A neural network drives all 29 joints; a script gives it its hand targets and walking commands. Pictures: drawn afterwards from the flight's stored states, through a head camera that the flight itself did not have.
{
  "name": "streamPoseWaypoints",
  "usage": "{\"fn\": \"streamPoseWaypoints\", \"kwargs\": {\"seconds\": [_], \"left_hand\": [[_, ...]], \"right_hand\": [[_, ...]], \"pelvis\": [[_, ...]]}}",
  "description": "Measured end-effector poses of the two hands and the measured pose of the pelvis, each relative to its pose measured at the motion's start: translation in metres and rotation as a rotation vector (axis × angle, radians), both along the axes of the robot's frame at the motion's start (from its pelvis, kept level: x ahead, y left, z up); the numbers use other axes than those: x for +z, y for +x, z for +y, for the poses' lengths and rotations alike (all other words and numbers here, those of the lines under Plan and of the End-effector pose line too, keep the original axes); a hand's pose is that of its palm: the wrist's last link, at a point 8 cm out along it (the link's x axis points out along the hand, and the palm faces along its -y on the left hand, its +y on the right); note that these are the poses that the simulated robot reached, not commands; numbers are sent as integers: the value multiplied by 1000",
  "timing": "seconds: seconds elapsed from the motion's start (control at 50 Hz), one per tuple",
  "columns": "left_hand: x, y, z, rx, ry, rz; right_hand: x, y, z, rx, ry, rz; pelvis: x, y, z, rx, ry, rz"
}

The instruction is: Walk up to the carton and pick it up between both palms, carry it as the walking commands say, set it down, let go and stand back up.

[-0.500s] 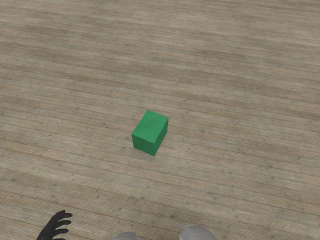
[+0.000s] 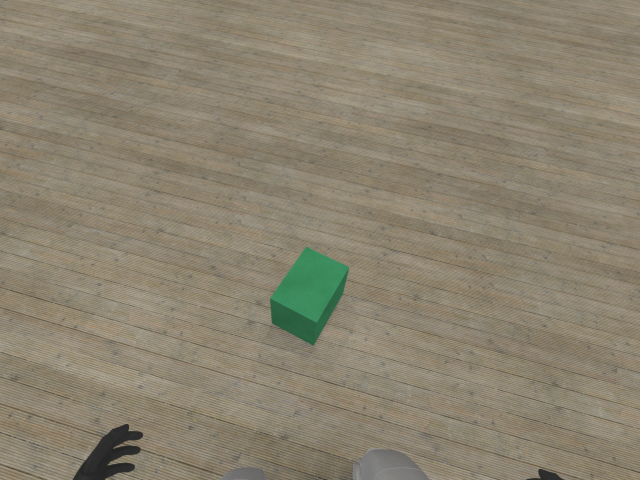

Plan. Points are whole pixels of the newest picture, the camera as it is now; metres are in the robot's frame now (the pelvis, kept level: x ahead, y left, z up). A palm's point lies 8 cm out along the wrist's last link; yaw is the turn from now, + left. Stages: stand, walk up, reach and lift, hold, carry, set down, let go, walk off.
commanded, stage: walk up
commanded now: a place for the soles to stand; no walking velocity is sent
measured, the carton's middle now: (309, 295) +0.70 -0.01 -0.67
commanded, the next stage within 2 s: none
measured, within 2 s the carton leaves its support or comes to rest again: neither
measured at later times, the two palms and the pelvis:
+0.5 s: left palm (98, 455) +0.16 +0.28 -0.10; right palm (548, 439) +0.17 -0.30 -0.10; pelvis +0.06 -0.01 -0.02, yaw +1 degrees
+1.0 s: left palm (95, 441) +0.18 +0.29 -0.10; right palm (533, 412) +0.20 -0.30 -0.10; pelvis +0.09 -0.01 -0.01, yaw +2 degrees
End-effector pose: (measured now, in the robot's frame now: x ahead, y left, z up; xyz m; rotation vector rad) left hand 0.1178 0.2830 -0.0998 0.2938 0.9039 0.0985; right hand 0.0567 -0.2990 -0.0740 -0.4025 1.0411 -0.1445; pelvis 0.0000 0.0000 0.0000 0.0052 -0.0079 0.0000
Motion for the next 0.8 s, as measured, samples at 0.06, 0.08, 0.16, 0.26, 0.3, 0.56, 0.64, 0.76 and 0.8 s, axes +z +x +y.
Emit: {"fn": "streamPoseWaypoints", "kwargs": {"seconds": [0.06,0.08,0.16,0.26,0.3,0.56,0.64,0.76,0.8], "left_hand": [[-2,14,-10,-10,17,-17],[-2,17,-11,-11,25,-20],[7,22,-7,1,56,-6],[11,29,4,24,72,11],[7,33,9,29,71,14],[2,43,-3,49,73,9],[6,49,2,58,83,0],[6,56,-2,59,86,-12],[6,58,-5,59,87,-15]], "right_hand": [[-12,9,-11,-3,14,10],[-17,15,-12,-2,21,10],[-22,53,-9,18,47,-33],[-22,99,4,56,61,-91],[-22,109,9,56,53,-109],[-25,118,-9,30,35,-91],[-26,129,-4,38,45,-103],[-28,131,-9,37,47,-109],[-29,133,-12,31,47,-107]], "pelvis": [[-7,12,-11,-1,14,1],[-10,16,-14,0,8,-6],[-8,29,-16,3,-2,-4],[-8,42,-9,14,-3,5],[-11,48,-4,15,-9,3],[-15,64,-17,15,2,-18],[-14,70,-14,22,3,-8],[-16,76,-19,22,9,-12],[-16,79,-21,21,8,-8]]}}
